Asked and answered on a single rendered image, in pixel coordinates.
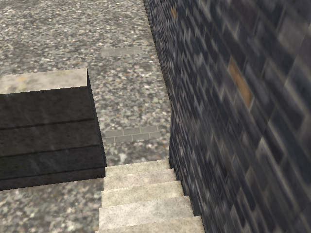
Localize stairs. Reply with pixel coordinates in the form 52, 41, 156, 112
94, 159, 205, 233

